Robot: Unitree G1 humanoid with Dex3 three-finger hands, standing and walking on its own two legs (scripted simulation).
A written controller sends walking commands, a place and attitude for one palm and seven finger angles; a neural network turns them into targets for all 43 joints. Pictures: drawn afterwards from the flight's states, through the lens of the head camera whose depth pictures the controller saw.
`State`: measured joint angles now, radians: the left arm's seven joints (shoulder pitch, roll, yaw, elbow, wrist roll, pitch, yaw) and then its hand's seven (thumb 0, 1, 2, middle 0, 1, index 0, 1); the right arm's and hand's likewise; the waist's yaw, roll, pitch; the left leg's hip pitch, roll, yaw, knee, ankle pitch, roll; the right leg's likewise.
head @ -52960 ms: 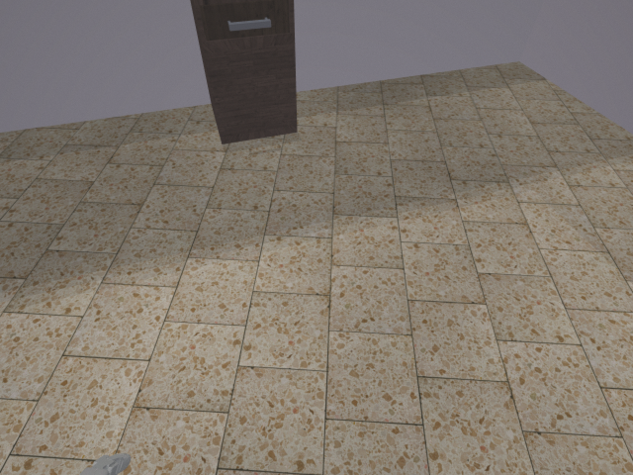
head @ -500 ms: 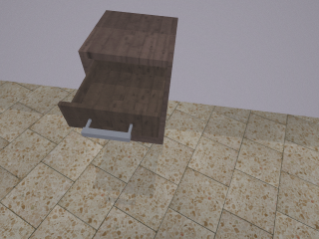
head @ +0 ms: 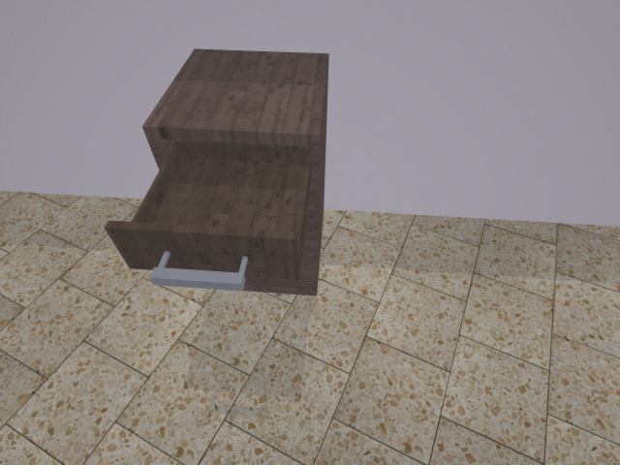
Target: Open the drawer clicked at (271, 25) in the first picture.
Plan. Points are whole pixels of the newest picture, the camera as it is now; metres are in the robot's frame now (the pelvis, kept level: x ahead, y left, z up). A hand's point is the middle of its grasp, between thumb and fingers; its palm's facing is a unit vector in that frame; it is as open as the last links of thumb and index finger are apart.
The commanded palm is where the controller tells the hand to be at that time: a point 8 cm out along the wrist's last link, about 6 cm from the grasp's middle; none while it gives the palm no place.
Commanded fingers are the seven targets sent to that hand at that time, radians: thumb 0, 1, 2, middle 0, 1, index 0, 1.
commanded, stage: let the arm hang, fingers relaxed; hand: left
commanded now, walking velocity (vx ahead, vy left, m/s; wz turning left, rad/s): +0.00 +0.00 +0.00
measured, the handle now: (201, 269) +0.50 +0.25 -0.16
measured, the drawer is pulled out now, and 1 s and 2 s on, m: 0.30 0.30 0.30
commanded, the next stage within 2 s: look to check the result in 0.08 s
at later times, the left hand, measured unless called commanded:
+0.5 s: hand out of the picture -0.01 +0.14 -0.17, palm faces +0.03 -0.98 -0.17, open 7.4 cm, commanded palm none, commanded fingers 0.00 0.90 0.90 -0.20 -0.30 -0.20 -0.30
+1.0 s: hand out of the picture +0.01 +0.15 -0.17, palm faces +0.02 -0.98 -0.19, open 7.4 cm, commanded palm none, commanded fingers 0.00 0.90 0.90 -0.20 -0.30 -0.20 -0.30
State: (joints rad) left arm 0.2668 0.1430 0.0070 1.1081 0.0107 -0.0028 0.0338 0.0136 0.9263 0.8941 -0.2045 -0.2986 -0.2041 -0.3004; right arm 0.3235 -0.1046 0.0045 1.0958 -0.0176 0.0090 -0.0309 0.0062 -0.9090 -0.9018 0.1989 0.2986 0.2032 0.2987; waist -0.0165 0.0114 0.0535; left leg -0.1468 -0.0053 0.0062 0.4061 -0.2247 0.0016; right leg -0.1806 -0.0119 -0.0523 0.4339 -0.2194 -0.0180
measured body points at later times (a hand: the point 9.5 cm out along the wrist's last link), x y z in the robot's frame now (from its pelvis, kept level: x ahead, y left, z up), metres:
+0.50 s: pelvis +0.00 -0.02 +0.00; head +0.02 -0.02 +0.45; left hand -0.01 +0.20 -0.16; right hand -0.02 -0.22 -0.16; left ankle +0.00 +0.12 -0.74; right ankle +0.01 -0.11 -0.74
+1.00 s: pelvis +0.01 -0.02 +0.00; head +0.02 -0.02 +0.45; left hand +0.01 +0.20 -0.16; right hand -0.02 -0.22 -0.16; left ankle +0.00 +0.12 -0.74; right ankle +0.01 -0.11 -0.74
